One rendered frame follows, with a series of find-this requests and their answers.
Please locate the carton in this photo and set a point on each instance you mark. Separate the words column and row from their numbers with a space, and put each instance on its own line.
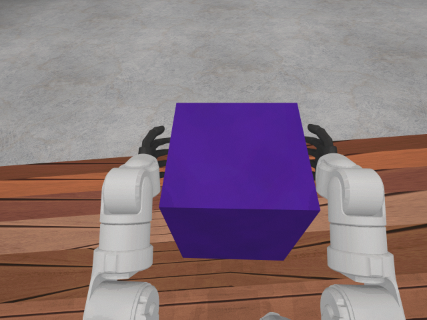
column 238, row 183

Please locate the robot left upper arm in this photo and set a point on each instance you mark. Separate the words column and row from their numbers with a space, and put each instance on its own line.
column 123, row 300

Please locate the left robot hand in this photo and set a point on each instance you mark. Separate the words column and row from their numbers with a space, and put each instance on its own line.
column 149, row 146

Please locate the robot right forearm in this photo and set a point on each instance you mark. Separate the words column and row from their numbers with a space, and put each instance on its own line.
column 357, row 216

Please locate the right robot hand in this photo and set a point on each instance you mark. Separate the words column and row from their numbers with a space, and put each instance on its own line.
column 324, row 145

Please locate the right robot shin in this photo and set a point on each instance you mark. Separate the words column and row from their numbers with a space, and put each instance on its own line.
column 270, row 313

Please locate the robot left forearm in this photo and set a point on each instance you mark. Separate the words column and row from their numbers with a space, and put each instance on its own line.
column 126, row 211

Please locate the robot right upper arm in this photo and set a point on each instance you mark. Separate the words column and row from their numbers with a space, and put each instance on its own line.
column 359, row 302

